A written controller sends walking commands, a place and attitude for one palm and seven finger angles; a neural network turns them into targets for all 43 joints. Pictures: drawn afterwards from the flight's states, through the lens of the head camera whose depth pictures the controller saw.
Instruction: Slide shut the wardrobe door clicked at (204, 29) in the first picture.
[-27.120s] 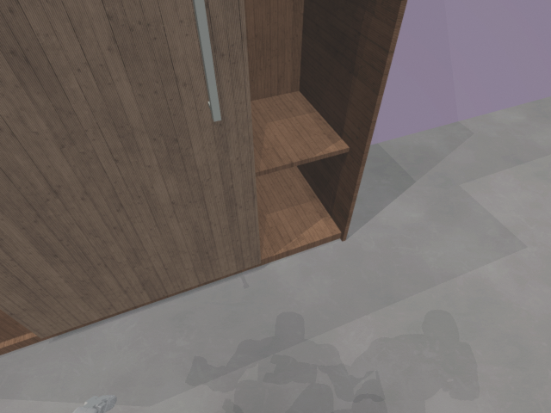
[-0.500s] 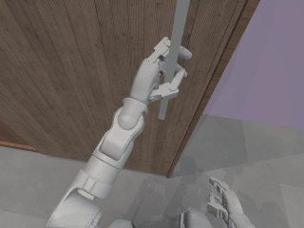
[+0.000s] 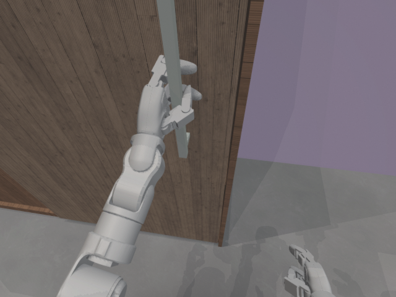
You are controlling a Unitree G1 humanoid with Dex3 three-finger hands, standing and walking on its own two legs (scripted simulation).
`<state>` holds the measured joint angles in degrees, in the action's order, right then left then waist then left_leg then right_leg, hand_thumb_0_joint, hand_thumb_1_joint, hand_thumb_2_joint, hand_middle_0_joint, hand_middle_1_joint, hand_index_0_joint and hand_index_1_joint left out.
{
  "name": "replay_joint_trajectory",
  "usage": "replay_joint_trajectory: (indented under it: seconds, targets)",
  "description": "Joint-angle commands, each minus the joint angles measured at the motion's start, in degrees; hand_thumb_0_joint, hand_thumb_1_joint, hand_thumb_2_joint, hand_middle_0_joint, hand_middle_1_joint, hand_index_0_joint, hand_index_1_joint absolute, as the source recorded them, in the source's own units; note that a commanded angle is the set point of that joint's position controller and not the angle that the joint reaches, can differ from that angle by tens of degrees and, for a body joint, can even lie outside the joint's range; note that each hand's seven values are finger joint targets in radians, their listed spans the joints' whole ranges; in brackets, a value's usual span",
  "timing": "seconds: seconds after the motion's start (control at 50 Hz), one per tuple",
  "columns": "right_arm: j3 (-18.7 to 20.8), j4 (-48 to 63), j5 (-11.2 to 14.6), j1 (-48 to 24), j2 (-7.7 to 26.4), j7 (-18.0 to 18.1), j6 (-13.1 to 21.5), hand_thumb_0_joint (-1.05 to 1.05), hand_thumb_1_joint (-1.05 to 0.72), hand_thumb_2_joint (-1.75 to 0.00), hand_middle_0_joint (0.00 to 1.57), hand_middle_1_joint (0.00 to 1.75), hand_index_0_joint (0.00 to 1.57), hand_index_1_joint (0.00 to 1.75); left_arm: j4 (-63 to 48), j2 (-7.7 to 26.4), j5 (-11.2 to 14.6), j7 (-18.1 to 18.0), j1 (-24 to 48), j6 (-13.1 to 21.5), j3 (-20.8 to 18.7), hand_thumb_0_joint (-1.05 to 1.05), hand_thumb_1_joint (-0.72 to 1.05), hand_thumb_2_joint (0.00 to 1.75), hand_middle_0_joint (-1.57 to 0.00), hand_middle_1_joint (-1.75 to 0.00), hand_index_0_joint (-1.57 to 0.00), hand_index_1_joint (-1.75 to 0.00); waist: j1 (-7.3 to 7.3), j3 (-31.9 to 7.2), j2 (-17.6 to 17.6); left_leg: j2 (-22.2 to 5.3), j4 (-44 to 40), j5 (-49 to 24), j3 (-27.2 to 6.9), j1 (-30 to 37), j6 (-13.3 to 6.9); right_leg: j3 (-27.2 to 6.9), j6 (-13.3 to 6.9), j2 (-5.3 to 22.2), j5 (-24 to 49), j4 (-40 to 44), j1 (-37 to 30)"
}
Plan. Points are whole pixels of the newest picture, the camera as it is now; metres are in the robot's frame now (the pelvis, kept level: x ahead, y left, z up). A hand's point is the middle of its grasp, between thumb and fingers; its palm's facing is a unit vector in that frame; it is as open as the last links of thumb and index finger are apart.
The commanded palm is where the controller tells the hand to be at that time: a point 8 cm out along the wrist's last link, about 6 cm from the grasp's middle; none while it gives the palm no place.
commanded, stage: loosen the grip on the handle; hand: left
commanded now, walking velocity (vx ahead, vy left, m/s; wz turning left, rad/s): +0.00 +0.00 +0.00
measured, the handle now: (179, 89) +0.42 +0.09 +0.21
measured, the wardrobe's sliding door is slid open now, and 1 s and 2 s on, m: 0.00 0.00 0.00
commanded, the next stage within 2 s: slip the hand off the handle in 0.60 s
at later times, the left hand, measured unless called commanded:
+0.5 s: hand (182, 114) +0.37 +0.07 +0.19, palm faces -0.03 -1.00 -0.09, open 14.0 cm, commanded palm +0.35 +0.13 +0.19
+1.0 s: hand (164, 113) +0.37 +0.11 +0.19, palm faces -0.08 -1.00 -0.02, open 14.7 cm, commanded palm +0.35 +0.17 +0.19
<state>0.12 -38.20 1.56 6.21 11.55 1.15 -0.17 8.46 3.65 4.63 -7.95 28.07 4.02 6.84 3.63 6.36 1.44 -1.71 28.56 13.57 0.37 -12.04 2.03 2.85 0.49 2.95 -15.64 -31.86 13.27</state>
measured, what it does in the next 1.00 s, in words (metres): stands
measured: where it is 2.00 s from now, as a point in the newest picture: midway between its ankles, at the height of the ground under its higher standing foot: outside the picture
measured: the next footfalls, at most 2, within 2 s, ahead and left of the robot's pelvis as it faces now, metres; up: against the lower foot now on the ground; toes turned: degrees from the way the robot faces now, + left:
none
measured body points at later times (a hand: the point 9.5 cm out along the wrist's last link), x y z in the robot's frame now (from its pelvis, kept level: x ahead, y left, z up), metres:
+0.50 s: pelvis -0.05 -0.02 -0.01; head -0.06 -0.03 +0.44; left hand +0.36 +0.13 +0.20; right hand +0.02 -0.29 -0.12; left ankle +0.02 +0.14 -0.73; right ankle +0.02 -0.12 -0.73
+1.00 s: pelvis +0.00 +0.02 -0.01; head +0.00 +0.02 +0.44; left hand +0.37 +0.16 +0.19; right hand +0.14 -0.22 -0.09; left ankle +0.02 +0.14 -0.73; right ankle +0.02 -0.12 -0.73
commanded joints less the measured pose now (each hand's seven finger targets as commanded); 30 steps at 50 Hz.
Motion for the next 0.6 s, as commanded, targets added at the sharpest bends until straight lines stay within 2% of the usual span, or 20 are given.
replay_joint_trajectory:
  seconds: [0.0, 0.02, 0.04, 0.06, 0.08, 0.1, 0.12, 0.16, 0.18, 0.2, 0.24, 0.26, 0.28, 0.36, 0.38, 0.4, 0.42, 0.44, 0.5, 0.58]
  targets:
    - [6.57, 6.90, -1.97, -0.67, 8.80, 0.76, 6.02, 0.00, -0.90, -0.90, 0.20, 0.30, 0.20, 0.30, -9.49, 44.33, -8.27, 2.28, 57.72, 7.61, -31.78, 0.00, 0.90, 0.90, -0.45, -1.40, -0.45, -1.40, -1.51, -16.87, -20.61, -5.54, 2.11, -18.50, -0.17, 7.78, -4.65, -8.68, -0.59, 0.30, 28.70, 10.78, -2.50]
    - [2.38, 5.71, -1.89, 0.72, 5.16, -0.47, 9.93, 0.00, -0.90, -0.90, 0.20, 0.30, 0.20, 0.30, 15.39, 14.30, -7.42, 4.30, 41.98, 2.61, -14.68, 0.00, 0.78, 0.84, -0.45, -1.40, -0.45, -1.40, -8.09, -37.27, -17.59, 3.09, -5.87, -27.36, 2.91, 5.25, -3.39, -2.49, -3.85, -3.76, 41.59, -1.88, -11.78]
    - [2.95, 4.71, 0.13, 3.24, 5.85, -0.50, 10.48, 0.00, -0.90, -0.90, 0.20, 0.30, 0.20, 0.30, 9.06, 7.82, -2.48, 4.60, 28.77, 2.93, -13.74, 0.00, 0.66, 0.78, -0.45, -1.40, -0.45, -1.40, -4.95, -32.53, -15.14, 1.58, -1.95, -29.18, 2.34, 5.36, -2.42, 0.49, -2.53, -2.86, 39.24, -2.60, -6.81]
    - [2.85, 4.67, 0.63, 3.27, 7.10, -0.70, 10.02, 0.00, -0.90, -0.90, 0.20, 0.30, 0.20, 0.30, 9.05, 1.72, 0.79, 7.29, 18.33, 2.11, -8.71, 0.00, 0.54, 0.73, -0.45, -1.40, -0.45, -1.40, -3.14, -34.70, -5.59, 1.08, -1.89, -31.49, 1.89, 9.19, -0.71, 0.77, -2.87, -2.24, 34.41, -2.82, -6.95]
    - [1.88, 4.72, 0.56, 2.73, 7.36, -0.29, 9.44, 0.00, -0.90, -0.90, 0.20, 0.30, 0.20, 0.30, 4.55, 3.22, 5.37, 9.37, 24.04, 3.60, -11.70, 0.00, 0.42, 0.67, -0.45, -1.40, -0.45, -1.40, -3.11, -36.14, 6.58, 1.24, -0.79, -28.71, 3.01, 14.02, 0.11, -0.21, -2.27, -1.76, 28.69, 0.37, -5.02]
    - [1.60, 4.58, 0.21, 1.27, 7.60, 0.31, 9.44, 0.00, -0.90, -0.90, 0.20, 0.30, 0.20, 0.30, 2.89, 10.06, 7.27, 9.89, 28.21, 4.80, -16.17, 0.00, 0.30, 0.61, -0.45, -1.40, -0.45, -1.40, -3.25, -32.44, 8.96, 1.55, -0.89, -19.54, 3.50, 12.60, 0.29, -0.80, -2.35, -2.20, 22.39, 2.98, -4.43]
    - [0.86, 5.16, 0.12, 0.08, 7.37, 0.55, 9.74, 0.00, -0.90, -0.90, 0.20, 0.30, 0.20, 0.30, 5.71, 9.89, 7.34, 10.18, 29.51, 5.60, -15.46, 0.00, 0.17, 0.55, -0.45, -1.40, -0.45, -1.40, -3.95, -27.23, 6.38, 2.08, -1.57, -10.69, 3.81, 7.54, -0.52, -1.46, -2.18, -2.15, 16.19, 4.95, -3.21]
    - [0.51, 5.65, 0.56, 0.48, 7.08, 0.47, 10.49, 0.00, -0.90, -0.90, 0.20, 0.30, 0.20, 0.30, 8.91, 8.39, 5.18, 8.89, 29.36, 9.20, -12.74, 0.00, -0.07, 0.43, -0.45, -1.40, -0.45, -1.40, -5.74, -15.54, -4.85, 1.64, -2.88, 1.94, 2.53, -0.92, -1.94, -2.02, -1.11, -2.21, 2.37, 8.45, 2.11]
    - [0.46, 6.10, 0.68, 0.70, 7.28, 0.31, 11.15, 0.00, -0.90, -0.90, 0.20, 0.30, 0.20, 0.30, 10.66, 8.37, 3.98, 7.87, 30.28, 11.64, -11.23, 0.00, -0.19, 0.37, -0.45, -1.40, -0.45, -1.40, -6.75, -11.07, -10.82, 1.55, -2.96, 6.72, 2.34, -3.63, -2.39, -3.14, -0.50, -2.07, -5.67, 10.17, 5.72]
    - [0.57, 6.13, 0.68, 0.62, 7.30, 0.22, 11.88, 0.00, -0.90, -0.90, 0.20, 0.30, 0.20, 0.30, 11.65, 8.58, 3.17, 6.92, 32.41, 14.20, -10.28, 0.00, -0.31, 0.32, -0.45, -1.40, -0.45, -1.40, -7.20, -8.34, -13.54, 1.80, -2.16, 8.71, 2.50, -5.20, -2.60, -4.26, -0.21, -1.94, -12.02, 11.18, 8.72]
    - [0.74, 6.39, 0.45, 0.77, 7.68, 0.02, 13.14, 0.00, -0.90, -0.90, 0.20, 0.30, 0.20, 0.30, 13.86, 11.30, 2.66, 6.03, 32.87, 18.15, -11.62, 0.00, -0.55, 0.20, -0.42, -1.37, -0.42, -1.37, -5.88, -10.22, -14.73, 2.41, -0.90, 9.47, 2.83, -7.54, -2.63, -6.47, -0.35, -1.68, -18.21, 11.06, 8.84]
    - [0.85, 6.24, 0.52, 0.80, 7.99, 0.00, 13.37, 0.00, -0.90, -0.90, 0.20, 0.30, 0.20, 0.30, 13.68, 13.54, 2.20, 6.00, 34.18, 19.85, -12.83, 0.00, -0.55, 0.20, -0.41, -1.35, -0.41, -1.35, -5.38, -12.25, -8.80, 2.68, -0.52, 9.80, 3.19, -6.60, -2.53, -6.64, -0.86, -1.74, -17.40, 9.78, 8.76]
    - [0.63, 6.25, 0.48, 1.78, 7.70, -0.04, 13.84, 0.00, -0.90, -0.90, 0.20, 0.30, 0.20, 0.30, 14.34, 12.55, 1.84, 6.51, 36.30, 20.99, -11.11, 0.00, -0.55, 0.20, -0.40, -1.33, -0.40, -1.33, -5.87, -14.78, -8.30, 3.10, -0.30, 10.69, 3.04, -6.95, -2.67, -6.49, -0.91, -2.02, -16.88, 8.60, 7.94]
    - [1.28, 6.47, 0.83, 3.64, 8.15, 0.35, 15.25, 0.00, -0.90, -0.90, 0.20, 0.30, 0.20, 0.30, 15.30, 15.18, 0.82, 7.49, 38.29, 22.63, -11.38, 0.00, -0.55, 0.20, -0.34, -1.27, -0.34, -1.27, -5.40, -22.48, -1.99, 3.72, 1.47, 12.60, 2.84, -7.90, -2.66, -7.32, -1.20, -2.23, -16.84, 6.72, 5.77]
    - [1.24, 6.47, 0.91, 3.92, 8.45, 0.49, 15.50, 0.00, -0.90, -0.90, 0.20, 0.30, 0.20, 0.30, 16.02, 15.47, 0.57, 7.59, 38.22, 22.29, -11.22, 0.00, -0.55, 0.20, -0.33, -1.25, -0.33, -1.25, -5.67, -22.97, -2.59, 3.70, 1.50, 13.54, 2.47, -8.81, -2.68, -7.28, -1.15, -2.23, -17.45, 6.68, 5.69]
    - [1.76, 6.99, 0.89, 3.83, 9.02, 0.81, 15.49, 0.00, -0.90, -0.90, 0.20, 0.30, 0.20, 0.30, 14.22, 25.08, 0.44, 7.25, 33.87, 22.15, -19.70, 0.00, -0.55, 0.20, -0.32, -1.23, -0.32, -1.23, -2.97, -25.25, -3.31, 3.60, 1.65, 13.09, 2.68, -10.45, -2.73, -9.09, -1.07, -1.67, -20.00, 7.75, 1.57]
    - [1.16, 7.56, 0.89, 2.22, 8.71, 1.06, 15.33, 0.00, -0.90, -0.90, 0.20, 0.30, 0.20, 0.30, 13.19, 23.27, 0.80, 7.70, 33.70, 21.32, -17.47, 0.00, -0.55, 0.20, -0.30, -1.22, -0.30, -1.22, -3.62, -25.13, -3.00, 3.96, 2.10, 12.24, 3.27, -11.88, -3.04, -10.42, -0.80, -1.25, -20.80, 8.55, 0.60]
    - [1.32, 7.15, 0.99, 2.33, 8.79, 1.40, 15.40, 0.00, -0.90, -0.90, 0.20, 0.30, 0.20, 0.30, 13.50, 23.51, 1.61, 7.72, 34.36, 20.67, -17.87, 0.00, -0.55, 0.20, -0.29, -1.20, -0.29, -1.20, -4.05, -23.67, -5.11, 3.90, 2.68, 12.12, 3.34, -12.96, -3.03, -11.53, -0.55, -0.87, -22.83, 10.00, 0.55]
    - [1.24, 6.02, 1.39, 3.16, 9.57, 2.02, 15.76, 0.00, -0.90, -0.90, 0.20, 0.30, 0.20, 0.30, 15.40, 21.17, 4.98, 8.90, 32.63, 18.71, -17.54, 0.00, -0.55, 0.20, -0.25, -1.15, -0.25, -1.15, -4.91, -19.08, -8.56, 3.23, 2.49, 13.28, 2.50, -13.61, -2.76, -10.88, -0.35, -1.39, -24.75, 10.98, 2.76]
    - [1.55, 5.48, 0.75, 3.26, 9.82, 2.35, 16.40, 0.00, -0.90, -0.90, 0.20, 0.30, 0.20, 0.30, 10.63, 21.37, 6.28, 8.98, 33.08, 18.70, -19.33, 0.00, -0.55, 0.20, -0.25, -1.15, -0.25, -1.15, -4.30, -22.21, -5.45, 2.72, 1.66, 11.33, 1.76, -10.76, -3.15, -8.35, -0.43, -2.23, -17.49, 8.38, 1.57]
